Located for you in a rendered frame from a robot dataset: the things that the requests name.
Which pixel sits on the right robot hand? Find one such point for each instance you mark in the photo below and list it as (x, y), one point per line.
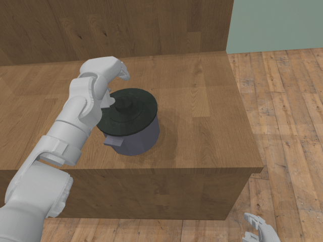
(266, 233)

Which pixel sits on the knob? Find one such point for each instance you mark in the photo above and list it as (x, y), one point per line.
(123, 104)

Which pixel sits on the left robot hand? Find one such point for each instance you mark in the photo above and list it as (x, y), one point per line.
(109, 67)

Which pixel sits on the table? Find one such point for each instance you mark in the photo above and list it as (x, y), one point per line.
(173, 49)

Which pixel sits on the pot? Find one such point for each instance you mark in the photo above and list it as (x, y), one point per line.
(137, 143)

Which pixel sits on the robot left forearm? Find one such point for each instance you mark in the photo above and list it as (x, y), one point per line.
(66, 137)

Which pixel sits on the lid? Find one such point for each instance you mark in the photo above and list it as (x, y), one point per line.
(141, 115)

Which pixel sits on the left robot upper arm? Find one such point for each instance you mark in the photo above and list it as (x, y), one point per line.
(42, 192)

